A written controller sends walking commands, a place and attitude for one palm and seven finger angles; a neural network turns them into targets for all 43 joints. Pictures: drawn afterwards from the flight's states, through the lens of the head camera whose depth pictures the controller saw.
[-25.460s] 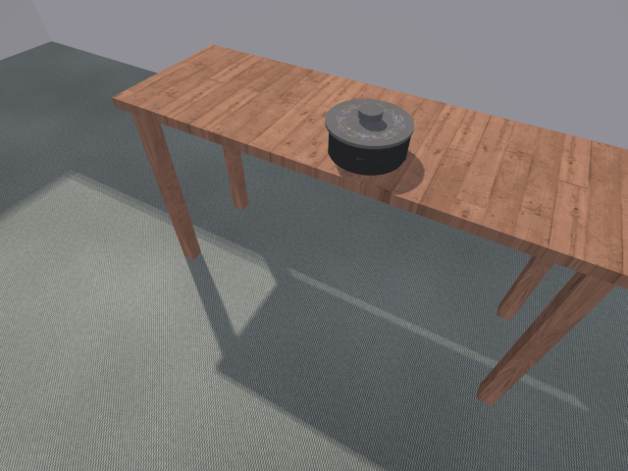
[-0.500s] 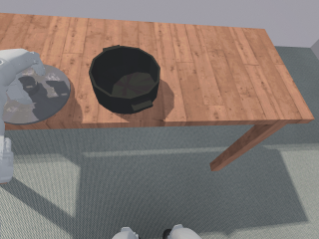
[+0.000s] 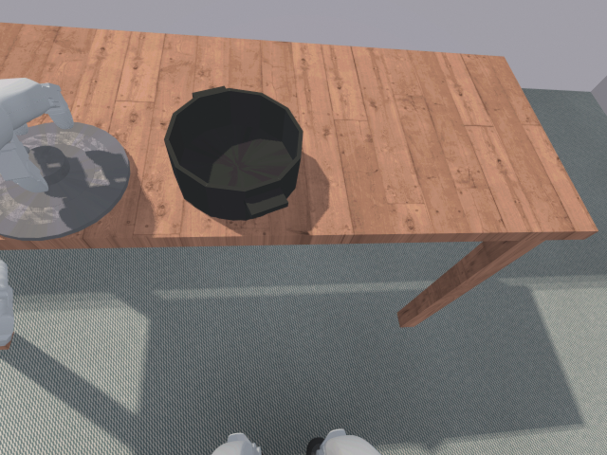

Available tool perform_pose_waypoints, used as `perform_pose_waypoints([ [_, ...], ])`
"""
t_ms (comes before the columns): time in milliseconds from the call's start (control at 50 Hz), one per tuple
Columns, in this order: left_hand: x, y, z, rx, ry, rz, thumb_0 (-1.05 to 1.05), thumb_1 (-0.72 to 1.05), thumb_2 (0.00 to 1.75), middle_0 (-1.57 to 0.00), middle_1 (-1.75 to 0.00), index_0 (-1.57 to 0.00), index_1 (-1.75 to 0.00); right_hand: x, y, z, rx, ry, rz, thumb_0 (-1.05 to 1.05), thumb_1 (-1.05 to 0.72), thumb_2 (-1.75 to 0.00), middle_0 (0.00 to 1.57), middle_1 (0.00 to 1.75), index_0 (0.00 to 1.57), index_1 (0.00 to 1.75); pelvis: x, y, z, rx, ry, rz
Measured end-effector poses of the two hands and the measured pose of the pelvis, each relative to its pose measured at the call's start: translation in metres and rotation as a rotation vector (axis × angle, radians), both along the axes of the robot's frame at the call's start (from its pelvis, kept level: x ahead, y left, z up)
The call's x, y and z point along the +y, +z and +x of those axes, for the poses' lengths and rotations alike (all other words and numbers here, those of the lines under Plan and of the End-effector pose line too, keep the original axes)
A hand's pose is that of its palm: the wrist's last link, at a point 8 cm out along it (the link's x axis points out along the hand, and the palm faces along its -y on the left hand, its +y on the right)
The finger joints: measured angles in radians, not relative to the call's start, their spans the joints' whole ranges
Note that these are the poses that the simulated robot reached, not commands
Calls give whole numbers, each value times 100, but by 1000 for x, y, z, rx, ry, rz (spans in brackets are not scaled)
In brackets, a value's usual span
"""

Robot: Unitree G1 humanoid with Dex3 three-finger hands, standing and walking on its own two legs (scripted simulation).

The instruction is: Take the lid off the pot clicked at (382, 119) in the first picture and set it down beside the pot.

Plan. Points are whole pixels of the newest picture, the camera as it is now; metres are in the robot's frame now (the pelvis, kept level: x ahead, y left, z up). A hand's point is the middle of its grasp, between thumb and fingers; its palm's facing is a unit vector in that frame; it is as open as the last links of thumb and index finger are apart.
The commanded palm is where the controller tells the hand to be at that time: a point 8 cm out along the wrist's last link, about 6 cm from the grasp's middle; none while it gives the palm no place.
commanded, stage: raise the empty hand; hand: left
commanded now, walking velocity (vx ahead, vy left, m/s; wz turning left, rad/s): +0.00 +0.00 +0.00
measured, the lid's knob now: (44, 165) +0.51 +0.31 +0.02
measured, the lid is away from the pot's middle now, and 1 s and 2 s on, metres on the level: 0.26 0.26 0.26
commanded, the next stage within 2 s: draw the hand back to the body in 1.10 s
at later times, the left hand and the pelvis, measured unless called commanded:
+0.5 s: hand out of the picture +0.49 +0.32 +0.12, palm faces -0.41 -0.12 -0.91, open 11.0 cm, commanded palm +0.52 +0.31 +0.18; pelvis +0.01 +0.01 +0.01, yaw +1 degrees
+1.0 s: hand out of the picture +0.49 +0.32 +0.17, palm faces -0.37 -0.12 -0.92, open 11.0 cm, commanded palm +0.53 +0.31 +0.24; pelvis +0.00 +0.01 +0.02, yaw +1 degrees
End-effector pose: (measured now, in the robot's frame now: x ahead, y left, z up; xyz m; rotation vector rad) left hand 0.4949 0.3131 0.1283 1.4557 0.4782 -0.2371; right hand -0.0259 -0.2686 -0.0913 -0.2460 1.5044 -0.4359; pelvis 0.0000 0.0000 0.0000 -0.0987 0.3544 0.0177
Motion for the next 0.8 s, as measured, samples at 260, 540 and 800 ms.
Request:
perform_pose_waypoints([
  [260, 6, 26, 4, -4, 40, -4, 0, 6, 53, -33, -93, -32, -93, 8, -1, 13, -31, -10, 31, 0, -91, -90, 20, 30, 20, 30, 3, 5, 7, -22, -2, 3],
  [540, 10, 56, -6, -31, 46, 12, 0, 6, 53, -33, -93, -32, -93, 10, 2, 27, -69, 14, 44, 0, -91, -90, 20, 30, 20, 30, 7, 11, 7, -58, 12, 8],
  [800, 7, 80, -5, -60, 53, 15, 0, 6, 53, -33, -93, -32, -93, 8, 7, 28, -96, 26, 27, 0, -91, -90, 20, 30, 20, 30, 9, 14, 3, -75, 19, 11],
])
